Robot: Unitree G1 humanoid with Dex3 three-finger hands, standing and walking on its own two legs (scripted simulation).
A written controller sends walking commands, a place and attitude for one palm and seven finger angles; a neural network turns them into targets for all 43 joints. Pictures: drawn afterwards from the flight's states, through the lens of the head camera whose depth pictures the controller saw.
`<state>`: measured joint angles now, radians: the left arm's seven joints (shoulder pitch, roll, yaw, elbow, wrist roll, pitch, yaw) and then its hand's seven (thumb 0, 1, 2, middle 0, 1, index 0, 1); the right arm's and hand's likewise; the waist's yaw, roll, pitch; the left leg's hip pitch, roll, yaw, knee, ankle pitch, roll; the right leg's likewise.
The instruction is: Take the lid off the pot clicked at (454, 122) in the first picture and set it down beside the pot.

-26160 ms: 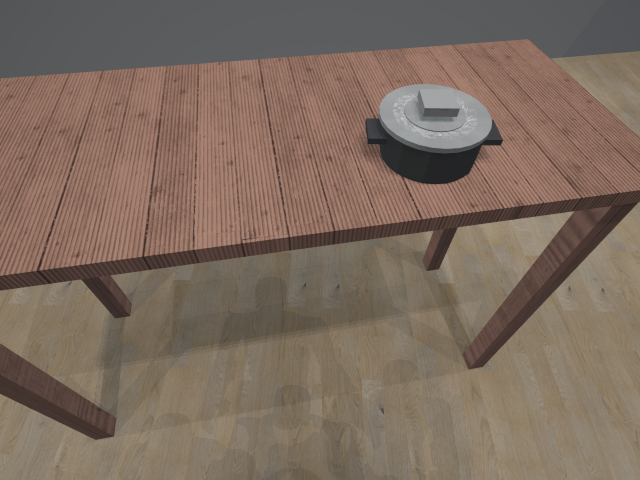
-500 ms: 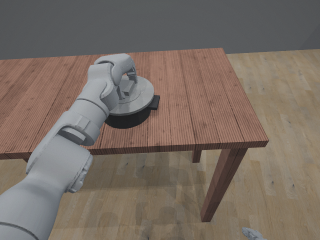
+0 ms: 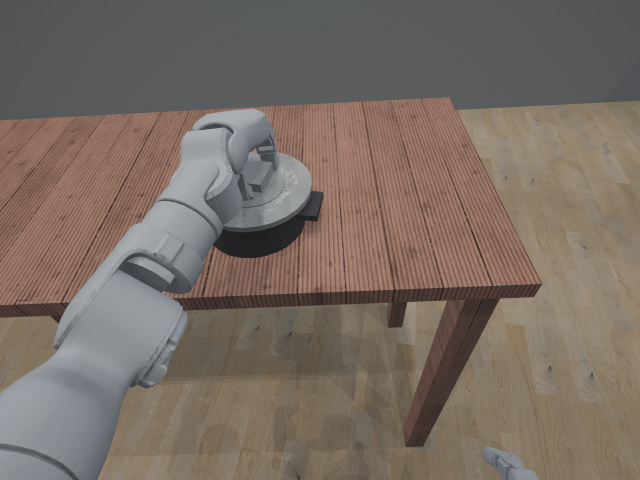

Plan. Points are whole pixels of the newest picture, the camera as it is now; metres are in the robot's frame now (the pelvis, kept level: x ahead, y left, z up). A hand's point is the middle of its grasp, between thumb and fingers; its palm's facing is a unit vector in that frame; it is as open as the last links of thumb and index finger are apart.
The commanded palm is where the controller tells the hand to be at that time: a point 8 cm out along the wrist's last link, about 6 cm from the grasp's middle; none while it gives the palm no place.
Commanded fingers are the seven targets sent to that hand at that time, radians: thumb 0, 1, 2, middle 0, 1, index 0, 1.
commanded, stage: close the fingers and squeeze the knob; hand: left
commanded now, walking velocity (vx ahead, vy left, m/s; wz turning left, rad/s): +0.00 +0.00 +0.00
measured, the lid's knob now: (250, 175) +0.48 +0.10 +0.15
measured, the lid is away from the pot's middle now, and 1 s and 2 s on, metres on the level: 0.01 0.02 0.02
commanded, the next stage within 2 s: lift the lid straight up in 0.30 s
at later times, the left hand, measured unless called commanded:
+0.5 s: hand (241, 174) +0.45 +0.10 +0.17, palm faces -0.31 -0.06 -0.95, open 8.6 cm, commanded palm +0.44 +0.10 +0.24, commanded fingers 0.00 0.39 1.21 -0.86 -1.01 -0.86 -0.95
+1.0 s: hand (248, 161) +0.45 +0.09 +0.19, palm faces -0.27 -0.04 -0.96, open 8.6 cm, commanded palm +0.43 +0.09 +0.28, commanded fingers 0.00 0.39 1.21 -0.86 -1.01 -0.86 -0.95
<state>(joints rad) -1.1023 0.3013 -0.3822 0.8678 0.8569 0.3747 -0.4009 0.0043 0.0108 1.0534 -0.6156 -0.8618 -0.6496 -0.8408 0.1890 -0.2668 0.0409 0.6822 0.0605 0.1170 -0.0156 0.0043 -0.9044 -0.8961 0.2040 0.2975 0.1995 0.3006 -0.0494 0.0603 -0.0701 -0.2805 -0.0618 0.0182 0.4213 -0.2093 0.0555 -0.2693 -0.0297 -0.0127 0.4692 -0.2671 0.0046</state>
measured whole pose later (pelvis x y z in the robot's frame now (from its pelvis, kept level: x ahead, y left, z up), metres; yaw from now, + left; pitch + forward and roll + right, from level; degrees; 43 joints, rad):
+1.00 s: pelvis +0.00 +0.00 +0.00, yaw +1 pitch +3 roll +1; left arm -1.10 0.31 -0.42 0.75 0.81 0.36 -0.43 0.02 0.04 1.03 -0.74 -0.95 -0.66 -0.81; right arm 0.17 -0.26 0.03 0.71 0.05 0.03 0.00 0.01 -0.90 -0.90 0.20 0.30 0.20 0.30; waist -0.02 0.09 -0.06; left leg -0.25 -0.07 0.00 0.39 -0.20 0.06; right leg -0.24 -0.04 -0.02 0.45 -0.27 0.01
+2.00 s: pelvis +0.00 +0.00 +0.00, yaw +0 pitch +4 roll +1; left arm -1.34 0.38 -0.35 0.87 0.87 0.38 -0.50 0.02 0.02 1.04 -0.76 -0.95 -0.66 -0.82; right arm 0.21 -0.27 0.05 0.71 0.06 0.01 -0.03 0.01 -0.90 -0.90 0.20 0.30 0.20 0.30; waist -0.04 0.07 -0.06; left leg -0.26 -0.07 0.02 0.37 -0.18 0.06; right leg -0.25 -0.03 -0.01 0.43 -0.25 0.01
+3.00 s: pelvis -0.01 +0.00 +0.00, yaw +1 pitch +3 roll +0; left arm -1.29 0.53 -0.35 0.74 0.90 0.37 -0.58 0.02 0.02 1.04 -0.77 -0.95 -0.66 -0.82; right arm 0.20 -0.28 0.04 0.67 0.07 0.01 -0.04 0.01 -0.90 -0.90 0.20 0.30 0.20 0.30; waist -0.04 0.05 -0.05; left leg -0.27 -0.06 0.01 0.40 -0.18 0.06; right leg -0.25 -0.03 -0.02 0.43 -0.24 0.01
